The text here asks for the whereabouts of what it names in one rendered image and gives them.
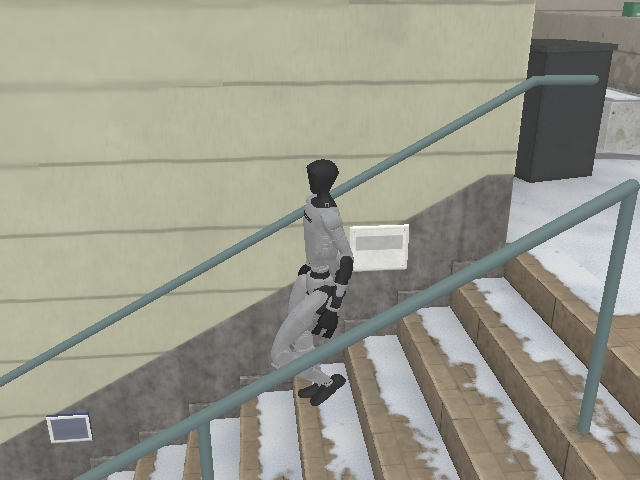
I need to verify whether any robot left upper arm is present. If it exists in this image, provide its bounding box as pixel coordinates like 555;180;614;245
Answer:
320;209;354;267

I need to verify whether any robot shin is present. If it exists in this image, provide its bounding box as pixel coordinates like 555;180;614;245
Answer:
292;343;323;387
271;350;333;387

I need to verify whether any left robot hand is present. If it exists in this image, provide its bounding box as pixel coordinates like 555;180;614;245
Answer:
311;309;339;339

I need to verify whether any left robot shin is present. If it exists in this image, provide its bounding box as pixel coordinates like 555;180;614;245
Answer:
271;350;333;387

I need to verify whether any right robot shin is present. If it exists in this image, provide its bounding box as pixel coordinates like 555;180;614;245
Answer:
292;343;323;387

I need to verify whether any right robot hand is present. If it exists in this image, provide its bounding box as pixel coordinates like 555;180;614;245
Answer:
298;264;311;295

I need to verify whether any robot left forearm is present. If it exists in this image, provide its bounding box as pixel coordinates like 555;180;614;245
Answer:
326;256;353;312

